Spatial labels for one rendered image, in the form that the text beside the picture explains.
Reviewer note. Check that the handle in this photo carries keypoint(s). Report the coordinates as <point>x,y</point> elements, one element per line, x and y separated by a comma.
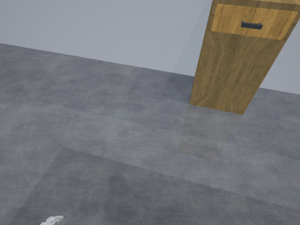
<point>251,25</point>

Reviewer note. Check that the robot left hand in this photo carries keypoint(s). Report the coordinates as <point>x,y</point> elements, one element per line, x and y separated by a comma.
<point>53,220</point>

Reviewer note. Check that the drawer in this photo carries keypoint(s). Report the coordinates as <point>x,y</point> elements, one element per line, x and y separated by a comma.
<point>275,22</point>

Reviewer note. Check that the cabinet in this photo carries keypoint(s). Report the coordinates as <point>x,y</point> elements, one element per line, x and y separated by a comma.
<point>231,67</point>

